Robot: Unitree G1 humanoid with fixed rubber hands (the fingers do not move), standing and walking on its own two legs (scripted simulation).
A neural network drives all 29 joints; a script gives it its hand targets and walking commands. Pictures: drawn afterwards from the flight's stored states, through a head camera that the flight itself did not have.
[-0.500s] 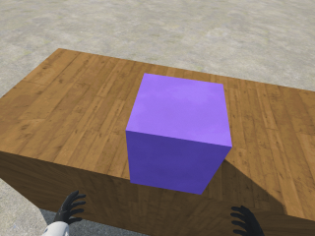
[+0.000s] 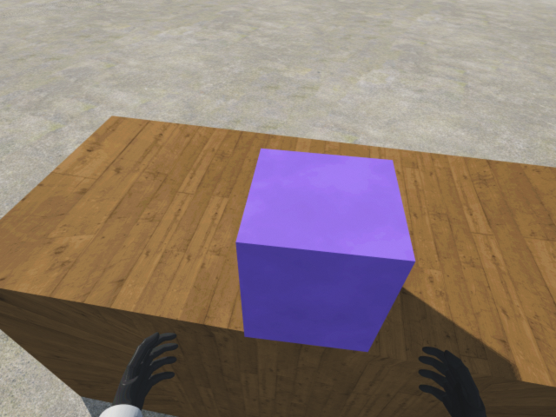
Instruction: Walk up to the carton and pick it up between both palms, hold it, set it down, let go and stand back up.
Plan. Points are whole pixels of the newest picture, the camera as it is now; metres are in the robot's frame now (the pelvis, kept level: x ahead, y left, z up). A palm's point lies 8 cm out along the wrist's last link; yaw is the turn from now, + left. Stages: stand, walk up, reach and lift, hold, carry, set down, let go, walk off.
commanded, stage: reach and lift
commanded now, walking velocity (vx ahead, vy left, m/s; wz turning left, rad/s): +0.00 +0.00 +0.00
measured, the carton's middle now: (315, 252) +0.37 -0.02 +0.05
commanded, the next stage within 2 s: none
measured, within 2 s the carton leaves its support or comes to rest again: neither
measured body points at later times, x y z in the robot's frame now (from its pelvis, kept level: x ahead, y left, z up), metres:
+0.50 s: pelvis -0.02 -0.01 +0.00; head -0.05 +0.00 +0.45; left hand +0.19 +0.19 +0.02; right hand +0.18 -0.22 +0.02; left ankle -0.02 +0.12 -0.75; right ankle +0.00 -0.11 -0.75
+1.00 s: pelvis +0.01 -0.01 +0.00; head +0.03 -0.01 +0.45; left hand +0.28 +0.20 +0.07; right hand +0.28 -0.22 +0.07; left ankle -0.02 +0.12 -0.75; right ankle +0.00 -0.11 -0.75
